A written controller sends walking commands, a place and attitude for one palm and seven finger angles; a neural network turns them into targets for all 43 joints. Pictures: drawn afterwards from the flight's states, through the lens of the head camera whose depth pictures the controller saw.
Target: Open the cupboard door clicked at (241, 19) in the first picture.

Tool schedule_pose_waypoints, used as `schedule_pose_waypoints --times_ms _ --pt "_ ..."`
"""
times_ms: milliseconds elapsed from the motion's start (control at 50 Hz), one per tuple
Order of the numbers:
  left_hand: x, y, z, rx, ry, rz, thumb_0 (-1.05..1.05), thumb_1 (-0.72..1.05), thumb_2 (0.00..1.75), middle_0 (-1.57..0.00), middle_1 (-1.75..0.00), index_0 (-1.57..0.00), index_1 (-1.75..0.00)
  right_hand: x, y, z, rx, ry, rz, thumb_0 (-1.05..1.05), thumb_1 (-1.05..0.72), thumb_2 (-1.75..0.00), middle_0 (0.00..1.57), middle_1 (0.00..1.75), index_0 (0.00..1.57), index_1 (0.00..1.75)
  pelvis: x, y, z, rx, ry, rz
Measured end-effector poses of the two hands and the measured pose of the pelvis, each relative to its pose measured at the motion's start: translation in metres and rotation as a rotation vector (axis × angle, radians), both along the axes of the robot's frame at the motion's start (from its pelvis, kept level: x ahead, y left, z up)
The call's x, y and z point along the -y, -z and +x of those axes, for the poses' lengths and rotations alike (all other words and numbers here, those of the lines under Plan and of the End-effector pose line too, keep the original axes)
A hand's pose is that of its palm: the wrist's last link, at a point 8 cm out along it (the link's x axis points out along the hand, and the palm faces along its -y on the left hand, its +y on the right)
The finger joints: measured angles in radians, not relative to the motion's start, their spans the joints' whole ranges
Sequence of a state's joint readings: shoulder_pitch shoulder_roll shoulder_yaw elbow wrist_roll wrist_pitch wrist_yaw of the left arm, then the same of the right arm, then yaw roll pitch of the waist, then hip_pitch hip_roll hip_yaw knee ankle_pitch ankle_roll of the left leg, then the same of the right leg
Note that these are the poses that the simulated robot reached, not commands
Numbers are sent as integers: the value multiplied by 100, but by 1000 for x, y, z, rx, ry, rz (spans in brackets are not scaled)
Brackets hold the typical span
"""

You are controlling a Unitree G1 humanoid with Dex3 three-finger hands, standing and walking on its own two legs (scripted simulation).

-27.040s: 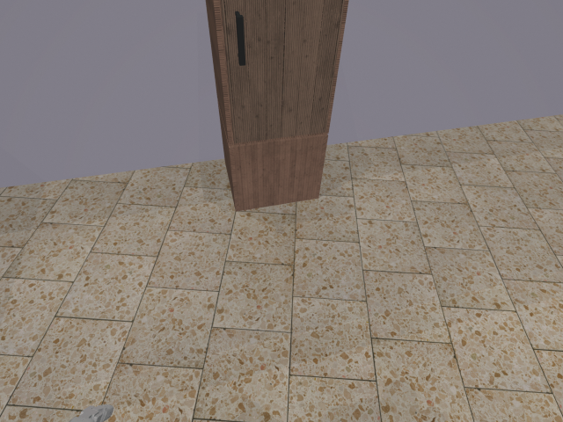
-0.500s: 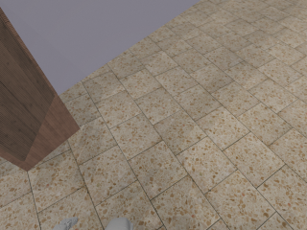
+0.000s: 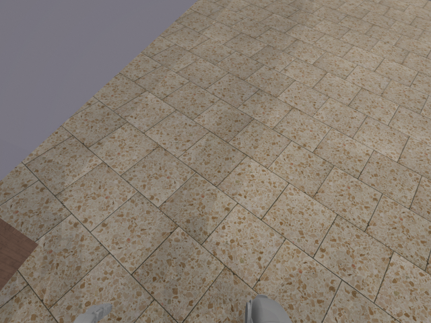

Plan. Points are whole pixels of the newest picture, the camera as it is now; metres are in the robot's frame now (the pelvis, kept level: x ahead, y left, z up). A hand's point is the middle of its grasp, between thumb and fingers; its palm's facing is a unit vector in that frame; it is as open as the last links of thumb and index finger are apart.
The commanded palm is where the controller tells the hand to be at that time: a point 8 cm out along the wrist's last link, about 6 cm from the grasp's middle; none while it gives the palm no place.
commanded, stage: walk to a spot facing it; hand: left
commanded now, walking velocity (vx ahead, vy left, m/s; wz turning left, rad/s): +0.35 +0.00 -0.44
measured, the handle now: out of the picture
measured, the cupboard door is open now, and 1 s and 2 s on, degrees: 38 38 38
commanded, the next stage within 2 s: turn to face it in 1.08 s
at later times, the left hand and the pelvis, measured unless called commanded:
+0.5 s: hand (168, 261) +0.27 +0.12 -0.17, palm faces -0.13 -0.97 -0.20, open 7.2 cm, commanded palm none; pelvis +0.21 -0.07 +0.00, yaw -11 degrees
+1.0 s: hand (211, 152) +0.60 +0.04 -0.17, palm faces -0.31 -0.93 -0.19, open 7.4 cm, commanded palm none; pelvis +0.44 -0.11 -0.01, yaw -17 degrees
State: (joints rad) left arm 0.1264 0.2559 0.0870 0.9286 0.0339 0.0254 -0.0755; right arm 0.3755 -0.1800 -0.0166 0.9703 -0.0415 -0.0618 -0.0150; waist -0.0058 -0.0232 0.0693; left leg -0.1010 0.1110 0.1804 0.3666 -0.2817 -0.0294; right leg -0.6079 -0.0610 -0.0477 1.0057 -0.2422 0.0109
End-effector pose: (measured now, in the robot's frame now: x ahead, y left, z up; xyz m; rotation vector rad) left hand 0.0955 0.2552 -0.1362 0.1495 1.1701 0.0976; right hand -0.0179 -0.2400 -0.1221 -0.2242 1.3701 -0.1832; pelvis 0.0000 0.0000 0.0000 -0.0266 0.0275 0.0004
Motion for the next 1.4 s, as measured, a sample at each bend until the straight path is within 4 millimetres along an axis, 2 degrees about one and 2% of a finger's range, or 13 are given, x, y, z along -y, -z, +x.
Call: schedule_pose_waypoints --times_ms 120,200,260,360,580,660,740,840,980,1080,1140,1200,1400 --pt "44 -4 121 83 162 17 1 92 90 -20 -30 -20 -29 9 15 -35 -169 155 42 1 -91 -90 20 30 20 30 21 12 52 3 68 19" --pt "75 3 179 178 199 41 0 91 89 -20 -30 -20 -30 23 35 -24 -244 219 80 1 -91 -90 20 30 20 30 46 31 88 15 100 41" --pt "88 3 185 130 196 43 0 91 89 -20 -30 -20 -30 38 37 24 -179 236 78 1 -91 -90 20 30 20 30 54 23 108 24 119 27" --pt "102 4 175 -10 176 35 0 92 89 -20 -30 -20 -30 60 23 134 40 215 61 1 -91 -90 20 30 20 30 65 6 147 8 159 34" --pt "78 17 174 -236 61 29 0 93 89 -20 -30 -20 -30 66 6 352 289 91 52 0 -91 -90 20 30 20 30 62 8 260 8 198 13" --pt "71 30 193 -327 67 19 0 92 89 -20 -30 -20 -30 62 9 403 358 82 16 0 -91 -90 20 30 20 30 54 20 302 21 228 15" --pt "74 25 251 -300 105 18 1 92 89 -20 -30 -20 -30 57 8 400 298 133 13 0 -91 -90 20 30 20 30 57 12 335 30 234 20" --pt "98 12 352 -156 157 0 1 92 89 -20 -30 -20 -30 64 10 361 101 230 10 -1 -94 -90 20 30 21 30 67 1 375 26 248 17" --pt "158 3 492 -23 303 19 0 92 90 -20 -30 -20 -29 74 19 319 -126 374 66 0 -93 -90 20 30 20 30 106 7 435 26 297 33" --pt "206 11 568 81 351 45 0 91 89 -20 -30 -20 -30 90 38 324 -235 443 125 0 -92 -90 20 30 20 30 149 27 478 35 320 39" --pt "223 8 580 64 335 43 0 92 89 -20 -30 -20 -30 111 36 363 -199 447 123 1 -92 -90 20 30 20 30 163 20 499 40 315 25" --pt "236 7 579 4 326 34 0 91 89 -20 -30 -20 -30 135 29 420 -100 430 103 1 -92 -90 20 30 20 30 176 10 521 32 315 27" --pt "231 23 588 -130 187 11 0 94 89 -20 -30 -20 -30 188 18 602 105 269 37 1 -94 -90 20 30 20 30 192 9 604 28 238 6"
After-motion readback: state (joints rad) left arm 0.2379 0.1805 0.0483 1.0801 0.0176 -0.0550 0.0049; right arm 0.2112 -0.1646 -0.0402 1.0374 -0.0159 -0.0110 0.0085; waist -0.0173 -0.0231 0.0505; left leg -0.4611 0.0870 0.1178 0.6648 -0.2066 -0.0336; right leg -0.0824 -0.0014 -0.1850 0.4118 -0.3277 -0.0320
